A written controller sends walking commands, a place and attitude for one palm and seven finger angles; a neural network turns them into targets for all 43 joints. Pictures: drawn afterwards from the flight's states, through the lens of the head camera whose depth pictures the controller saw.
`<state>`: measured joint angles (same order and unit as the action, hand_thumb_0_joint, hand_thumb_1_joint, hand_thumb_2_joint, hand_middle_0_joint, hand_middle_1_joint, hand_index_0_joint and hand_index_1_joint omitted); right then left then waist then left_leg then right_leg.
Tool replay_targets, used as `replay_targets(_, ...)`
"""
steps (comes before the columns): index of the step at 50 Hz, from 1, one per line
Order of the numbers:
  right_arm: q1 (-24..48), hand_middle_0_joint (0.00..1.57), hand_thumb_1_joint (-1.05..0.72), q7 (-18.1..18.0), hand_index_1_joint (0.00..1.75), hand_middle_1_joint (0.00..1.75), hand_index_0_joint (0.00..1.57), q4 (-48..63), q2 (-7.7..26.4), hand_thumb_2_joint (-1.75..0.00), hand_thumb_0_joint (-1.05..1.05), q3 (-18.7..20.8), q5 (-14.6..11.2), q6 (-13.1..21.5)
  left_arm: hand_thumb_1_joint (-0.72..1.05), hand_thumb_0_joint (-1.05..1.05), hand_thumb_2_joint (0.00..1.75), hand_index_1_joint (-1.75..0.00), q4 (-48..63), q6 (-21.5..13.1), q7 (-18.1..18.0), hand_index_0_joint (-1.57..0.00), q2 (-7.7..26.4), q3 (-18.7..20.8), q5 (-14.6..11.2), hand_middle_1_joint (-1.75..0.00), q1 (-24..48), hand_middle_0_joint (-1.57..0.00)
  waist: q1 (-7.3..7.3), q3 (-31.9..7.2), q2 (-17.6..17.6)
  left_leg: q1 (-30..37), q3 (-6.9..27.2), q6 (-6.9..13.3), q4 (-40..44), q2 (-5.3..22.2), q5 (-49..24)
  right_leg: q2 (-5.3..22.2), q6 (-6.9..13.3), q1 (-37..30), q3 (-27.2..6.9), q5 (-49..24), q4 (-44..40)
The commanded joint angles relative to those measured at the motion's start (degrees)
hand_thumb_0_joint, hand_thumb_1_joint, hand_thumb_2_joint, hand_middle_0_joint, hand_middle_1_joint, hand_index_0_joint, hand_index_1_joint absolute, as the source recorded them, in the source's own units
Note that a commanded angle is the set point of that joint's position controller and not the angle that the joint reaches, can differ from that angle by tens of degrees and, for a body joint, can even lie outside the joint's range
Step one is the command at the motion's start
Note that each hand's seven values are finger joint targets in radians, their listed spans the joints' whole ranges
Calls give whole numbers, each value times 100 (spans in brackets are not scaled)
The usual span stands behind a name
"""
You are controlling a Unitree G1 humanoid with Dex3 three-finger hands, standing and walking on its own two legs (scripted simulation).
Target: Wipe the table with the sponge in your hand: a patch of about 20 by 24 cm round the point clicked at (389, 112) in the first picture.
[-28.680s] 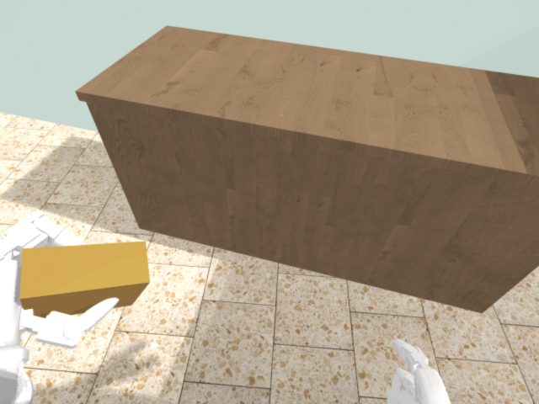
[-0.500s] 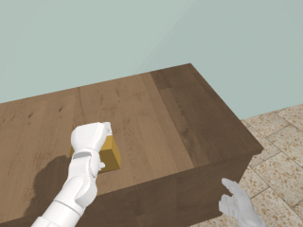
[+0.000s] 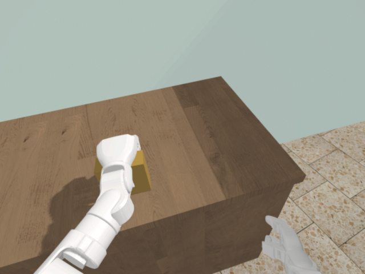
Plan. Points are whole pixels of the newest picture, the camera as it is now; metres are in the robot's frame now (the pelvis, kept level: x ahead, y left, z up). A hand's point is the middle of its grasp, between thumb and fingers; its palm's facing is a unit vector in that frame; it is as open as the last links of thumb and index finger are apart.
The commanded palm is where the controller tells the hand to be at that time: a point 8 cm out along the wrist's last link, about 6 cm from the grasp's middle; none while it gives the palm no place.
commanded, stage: wipe forward along the third lane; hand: left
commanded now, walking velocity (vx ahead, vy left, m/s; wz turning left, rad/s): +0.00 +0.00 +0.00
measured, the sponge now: (126, 178) +0.33 +0.20 +0.02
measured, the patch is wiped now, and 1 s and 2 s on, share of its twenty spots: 0.90 0.90 0.90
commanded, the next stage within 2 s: wipe back along the third lane in 1.34 s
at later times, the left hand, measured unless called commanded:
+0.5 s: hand (127, 149) +0.39 +0.20 +0.07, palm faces -0.07 -0.04 -1.00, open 9.2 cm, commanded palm +0.37 +0.21 +0.11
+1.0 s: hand (123, 136) +0.44 +0.23 +0.07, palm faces -0.08 -0.04 -1.00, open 9.2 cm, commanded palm +0.42 +0.24 +0.10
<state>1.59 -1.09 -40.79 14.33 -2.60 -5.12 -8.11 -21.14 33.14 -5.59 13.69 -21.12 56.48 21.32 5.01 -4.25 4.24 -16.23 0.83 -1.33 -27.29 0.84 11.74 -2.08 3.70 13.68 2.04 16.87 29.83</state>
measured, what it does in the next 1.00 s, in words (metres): stands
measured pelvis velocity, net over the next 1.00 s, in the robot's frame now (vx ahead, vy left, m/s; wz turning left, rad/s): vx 0.02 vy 0.01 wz -0.02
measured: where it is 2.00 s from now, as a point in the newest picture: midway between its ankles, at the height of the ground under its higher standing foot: outside the picture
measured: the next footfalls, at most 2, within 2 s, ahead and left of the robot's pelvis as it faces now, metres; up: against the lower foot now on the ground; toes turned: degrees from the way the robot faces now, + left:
none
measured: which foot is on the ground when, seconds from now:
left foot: down 0.00-1.00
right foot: down 0.00-1.00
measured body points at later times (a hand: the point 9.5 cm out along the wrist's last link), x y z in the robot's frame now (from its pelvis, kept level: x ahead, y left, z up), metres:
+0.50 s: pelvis +0.00 -0.01 +0.00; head +0.00 -0.05 +0.45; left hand +0.39 +0.20 +0.12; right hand +0.16 -0.26 -0.13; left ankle +0.03 +0.14 -0.74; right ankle -0.01 -0.08 -0.74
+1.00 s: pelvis +0.02 +0.01 +0.00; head +0.03 -0.01 +0.45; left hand +0.44 +0.23 +0.12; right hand +0.15 -0.25 -0.13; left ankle +0.03 +0.14 -0.74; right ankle -0.01 -0.08 -0.74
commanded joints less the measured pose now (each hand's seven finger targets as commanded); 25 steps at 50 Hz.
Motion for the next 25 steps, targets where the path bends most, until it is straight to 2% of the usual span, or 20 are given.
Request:
replay_targets(1,986,20,-90,-142,30,30,20,890,599,-90,0,220,-4,225,10,0,130,-160,116,-160,-100,-120,752,593,134,-160,1844,-120,-160,-939,-871,327,22,326,157,-291,-327,110,27,18,-605,-1027,-684)
replay_targets(2,917,20,-90,-158,30,30,20,917,584,-90,0,226,-6,228,10,0,130,-160,53,-196,-91,-120,584,454,108,-160,1848,-120,-189,-1018,-832,328,-43,350,94,-305,-361,131,-2,-40,-566,-1145,-664)
replay_targets(3,880,20,-90,-175,30,30,20,908,589,-90,0,222,-13,232,10,0,130,-160,-70,-226,-91,-120,683,544,92,-160,1832,-120,-192,-1004,-973,260,-25,345,83,-306,-355,137,-15,-40,-596,-1199,-658)
replay_targets(4,867,20,-90,-199,30,30,20,896,604,-90,0,221,-16,221,10,0,130,-160,-212,-245,-88,-120,707,562,104,-160,1864,-120,-213,-873,-937,193,-42,335,87,-303,-282,143,-25,45,-626,-1111,-698)
replay_targets(5,809,20,-90,-225,30,30,20,870,615,-90,0,225,-5,224,10,0,130,-160,-292,-286,-88,-120,717,575,114,-160,1998,-120,-236,-928,-1034,175,-48,341,75,-308,-254,146,-38,51,-649,-1110,-705)
replay_targets(6,789,20,-90,-252,30,30,20,875,652,-90,0,239,-3,221,10,0,130,-160,-327,-322,-106,-120,1064,908,102,-160,2016,-120,-191,-896,-941,138,2,336,116,-301,-211,132,-10,54,-718,-1016,-742)
replay_targets(7,699,20,-90,-276,30,30,20,875,643,-90,0,228,1,223,10,0,130,-160,-398,-353,-104,-120,896,720,107,-160,2146,-120,-248,-939,-975,118,-49,358,81,-311,-244,152,-41,-2,-645,-1118,-705)
replay_targets(8,660,20,-90,-287,30,30,20,838,649,-90,0,234,-5,228,10,0,130,-160,-528,-387,-114,-120,1022,816,143,-160,2232,-120,-266,-886,-985,94,-41,349,76,-302,-249,153,-40,58,-663,-1147,-702)
replay_targets(9,632,20,-90,-304,30,30,20,843,649,-90,0,240,-4,232,10,0,130,-160,-598,-418,-99,-120,968,764,141,-160,2207,-120,-263,-893,-1027,47,-53,356,76,-310,-215,165,-62,45,-687,-1101,-737)
replay_targets(10,604,20,-90,-315,30,30,20,826,663,-90,0,239,-6,227,10,0,130,-160,-655,-444,-100,-120,1018,771,176,-160,2341,-120,-287,-880,-924,50,-52,352,79,-305,-203,169,-49,100,-713,-1060,-744)
replay_targets(11,550,20,-90,-325,30,30,20,819,688,-90,0,265,5,233,10,0,130,-160,-702,-477,-114,-120,1251,1023,175,-160,2344,-120,-232,-943,-930,46,-5,348,111,-300,-201,151,-30,60,-723,-1019,-750)
replay_targets(12,489,20,-90,-339,30,30,20,831,680,-90,0,263,9,241,10,0,130,-160,-758,-516,-115,-120,1159,901,175,-160,2387,-120,-266,-992,-915,39,-50,372,63,-304,-246,168,-57,15,-682,-1123,-725)
replay_targets(14,431,20,-90,-337,30,30,20,802,683,-90,0,268,-2,238,10,0,130,-160,-903,-571,-124,-120,1163,902,186,-160,2463,-120,-283,-1011,-915,-18,-56,357,68,-294,-252,177,-64,29,-682,-1158,-715)
replay_targets(15,414,20,-90,-341,30,30,20,806,684,-90,0,282,-2,238,10,0,130,-160,-934,-593,-137,-120,1185,924,171,-160,2491,-120,-280,-1021,-872,-8,-61,369,65,-293,-258,182,-67,39,-706,-1166,-740)
replay_targets(16,361,20,-90,-340,30,30,20,777,709,-90,0,296,-4,243,10,0,130,-160,-974,-629,-150,-120,1356,1081,187,-160,2585,-120,-283,-1082,-802,3,-26,360,88,-293,-275,164,-47,23,-716,-1147,-735)
replay_targets(19,224,20,-90,-334,30,30,20,757,709,-90,0,307,5,254,10,0,130,-160,-1171,-716,-173,-120,1244,961,202,-160,2667,-120,-335,-1118,-858,-66,-57,381,42,-283,-287,178,-74,34,-679,-1236,-716)
replay_targets(22,115,20,-90,-340,30,30,20,728,742,-90,0,335,17,248,10,0,130,-160,-1341,-798,-233,-120,1513,1208,193,-160,2729,-120,-329,-1193,-963,-138,-55,389,48,-265,-332,185,-101,-55,-661,-1348,-692)
replay_targets(24,88,20,-90,-347,30,30,20,717,740,-90,0,342,20,249,10,0,130,-160,-1408,-847,-256,-120,1432,1149,183,-160,2777,-120,-368,-1176,-1016,-173,-83,399,33,-260,-301,202,-120,-9,-696,-1357,-724)
replay_targets(25,50,20,-90,-346,30,30,20,667,754,-90,0,349,23,248,10,0,130,-160,-1502,-868,-278,-120,1536,1213,197,-160,2898,-120,-400,-1131,-961,-180,-97,397,26,-244,-304,214,-123,26,-712,-1396,-731)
